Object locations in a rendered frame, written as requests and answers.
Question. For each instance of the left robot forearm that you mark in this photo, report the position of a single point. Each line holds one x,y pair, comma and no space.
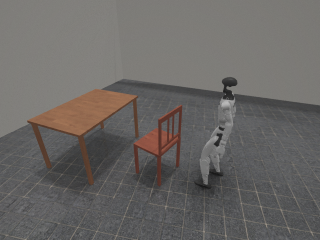
226,133

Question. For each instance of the robot right upper arm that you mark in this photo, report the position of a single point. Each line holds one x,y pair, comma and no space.
234,110

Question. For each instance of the chair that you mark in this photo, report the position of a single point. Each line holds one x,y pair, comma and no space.
158,142

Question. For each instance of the table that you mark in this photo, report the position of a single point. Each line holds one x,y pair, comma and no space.
79,116

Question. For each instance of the robot left shin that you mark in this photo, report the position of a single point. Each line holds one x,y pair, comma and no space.
204,167

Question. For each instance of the humanoid robot head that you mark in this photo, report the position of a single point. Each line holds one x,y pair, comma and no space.
229,81

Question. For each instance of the robot left upper arm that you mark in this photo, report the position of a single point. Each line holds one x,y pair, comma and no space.
226,108

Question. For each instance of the left robot hand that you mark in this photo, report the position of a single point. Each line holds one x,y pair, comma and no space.
219,150

